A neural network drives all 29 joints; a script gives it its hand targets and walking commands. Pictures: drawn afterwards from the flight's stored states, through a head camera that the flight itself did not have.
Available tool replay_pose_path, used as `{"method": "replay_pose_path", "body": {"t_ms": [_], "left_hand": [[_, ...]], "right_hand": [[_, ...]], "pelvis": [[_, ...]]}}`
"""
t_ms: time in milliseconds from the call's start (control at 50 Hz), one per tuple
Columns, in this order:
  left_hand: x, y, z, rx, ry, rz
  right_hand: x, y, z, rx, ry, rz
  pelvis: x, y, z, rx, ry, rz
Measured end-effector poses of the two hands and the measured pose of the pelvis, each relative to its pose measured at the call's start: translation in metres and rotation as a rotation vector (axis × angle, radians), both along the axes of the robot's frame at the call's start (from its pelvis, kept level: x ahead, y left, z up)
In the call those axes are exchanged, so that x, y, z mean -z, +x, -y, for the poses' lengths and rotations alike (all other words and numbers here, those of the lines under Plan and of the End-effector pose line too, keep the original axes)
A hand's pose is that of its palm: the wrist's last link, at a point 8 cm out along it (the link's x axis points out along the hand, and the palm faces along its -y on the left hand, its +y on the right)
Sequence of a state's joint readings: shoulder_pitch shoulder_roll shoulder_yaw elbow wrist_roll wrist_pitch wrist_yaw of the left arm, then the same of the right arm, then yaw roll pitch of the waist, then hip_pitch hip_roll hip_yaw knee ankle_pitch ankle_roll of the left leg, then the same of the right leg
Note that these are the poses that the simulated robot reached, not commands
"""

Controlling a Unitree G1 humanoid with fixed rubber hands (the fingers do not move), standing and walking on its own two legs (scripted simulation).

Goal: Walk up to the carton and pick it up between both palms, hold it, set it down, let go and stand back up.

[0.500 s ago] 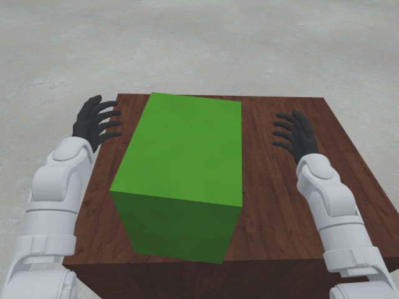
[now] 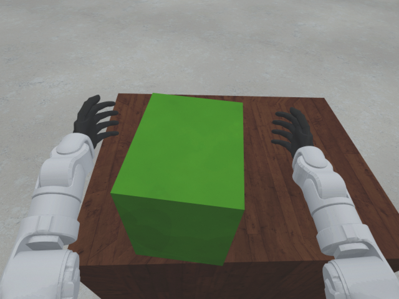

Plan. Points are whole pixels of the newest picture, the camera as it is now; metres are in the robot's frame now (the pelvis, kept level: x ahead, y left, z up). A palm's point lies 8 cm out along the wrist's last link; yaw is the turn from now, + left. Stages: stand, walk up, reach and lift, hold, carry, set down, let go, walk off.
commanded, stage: reach and lift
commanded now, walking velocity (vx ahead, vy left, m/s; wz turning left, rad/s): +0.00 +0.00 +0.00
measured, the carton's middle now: (188, 180) +0.41 +0.03 -0.02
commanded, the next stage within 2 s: none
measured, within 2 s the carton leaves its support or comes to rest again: neither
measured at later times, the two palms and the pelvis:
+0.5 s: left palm (98, 164) +0.40 +0.23 +0.06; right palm (285, 169) +0.39 -0.19 +0.06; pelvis +0.01 -0.01 +0.00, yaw +0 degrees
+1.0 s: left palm (109, 176) +0.39 +0.21 +0.03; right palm (277, 176) +0.39 -0.17 +0.03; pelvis +0.00 -0.01 -0.01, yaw +0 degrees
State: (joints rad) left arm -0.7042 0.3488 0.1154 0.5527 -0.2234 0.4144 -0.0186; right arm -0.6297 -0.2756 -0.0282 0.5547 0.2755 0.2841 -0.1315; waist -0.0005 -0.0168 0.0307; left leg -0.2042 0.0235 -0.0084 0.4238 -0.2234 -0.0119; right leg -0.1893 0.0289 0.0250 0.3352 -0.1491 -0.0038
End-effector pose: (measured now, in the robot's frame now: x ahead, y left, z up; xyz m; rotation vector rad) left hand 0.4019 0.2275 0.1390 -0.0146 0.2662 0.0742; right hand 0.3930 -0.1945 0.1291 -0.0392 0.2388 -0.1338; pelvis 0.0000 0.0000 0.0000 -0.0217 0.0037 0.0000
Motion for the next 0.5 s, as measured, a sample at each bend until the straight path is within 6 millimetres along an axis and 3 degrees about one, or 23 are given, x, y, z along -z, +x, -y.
{"method": "replay_pose_path", "body": {"t_ms": [280, 500], "left_hand": [[0.051, -0.007, -0.004, -0.007, 0.058, -0.012], [0.082, -0.004, 0.002, -0.018, 0.092, -0.008]], "right_hand": [[0.049, -0.011, -0.006, 0.017, 0.041, -0.043], [0.074, -0.001, -0.008, 0.020, 0.077, -0.029]], "pelvis": [[0.000, 0.000, 0.001, -0.001, 0.000, 0.000], [0.001, 0.012, 0.008, -0.001, 0.010, -0.053]]}}
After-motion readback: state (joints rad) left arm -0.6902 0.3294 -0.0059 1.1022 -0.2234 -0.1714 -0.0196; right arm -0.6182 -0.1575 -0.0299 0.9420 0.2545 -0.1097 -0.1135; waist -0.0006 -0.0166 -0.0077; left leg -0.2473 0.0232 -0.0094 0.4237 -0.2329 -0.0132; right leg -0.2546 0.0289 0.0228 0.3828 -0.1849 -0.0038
